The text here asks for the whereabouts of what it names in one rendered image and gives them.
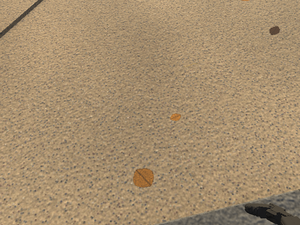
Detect right robot hand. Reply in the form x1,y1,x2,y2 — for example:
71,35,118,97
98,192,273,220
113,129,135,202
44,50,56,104
245,203,300,225

